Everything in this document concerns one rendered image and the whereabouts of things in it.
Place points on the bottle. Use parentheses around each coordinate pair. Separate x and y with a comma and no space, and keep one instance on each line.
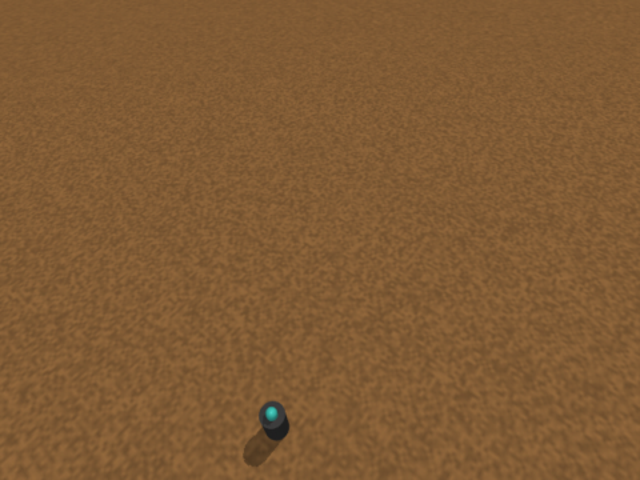
(274,421)

